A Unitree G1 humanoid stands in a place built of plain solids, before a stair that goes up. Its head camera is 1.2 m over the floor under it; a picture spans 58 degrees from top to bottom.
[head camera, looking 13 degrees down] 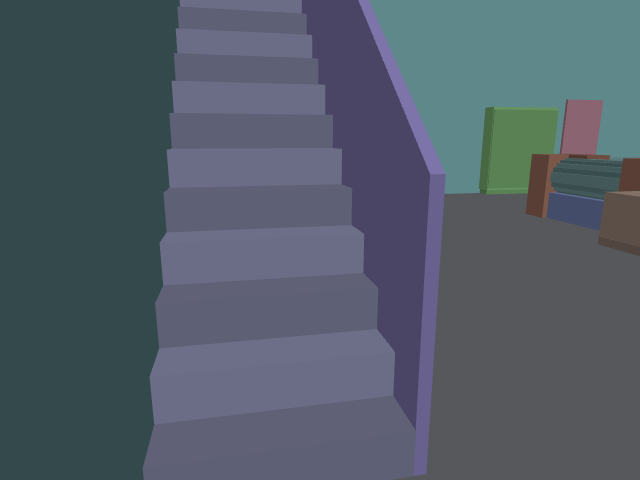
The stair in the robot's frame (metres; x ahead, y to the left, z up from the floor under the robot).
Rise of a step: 0.19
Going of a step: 0.22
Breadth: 0.92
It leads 12 degrees to the left of straight ahead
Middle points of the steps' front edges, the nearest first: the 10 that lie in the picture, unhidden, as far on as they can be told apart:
1.26 0.11 0.19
1.47 0.15 0.38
1.69 0.20 0.58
1.90 0.24 0.77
2.12 0.28 0.96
2.34 0.33 1.15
2.55 0.37 1.35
2.77 0.42 1.54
2.98 0.46 1.73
3.20 0.50 1.92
